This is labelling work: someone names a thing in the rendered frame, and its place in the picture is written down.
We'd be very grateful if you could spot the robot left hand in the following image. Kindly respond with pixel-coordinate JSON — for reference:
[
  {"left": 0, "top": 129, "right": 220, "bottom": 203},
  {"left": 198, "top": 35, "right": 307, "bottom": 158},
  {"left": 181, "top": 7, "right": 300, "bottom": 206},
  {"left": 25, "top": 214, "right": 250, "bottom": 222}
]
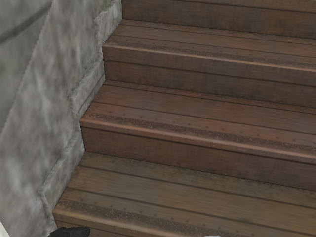
[{"left": 47, "top": 226, "right": 91, "bottom": 237}]

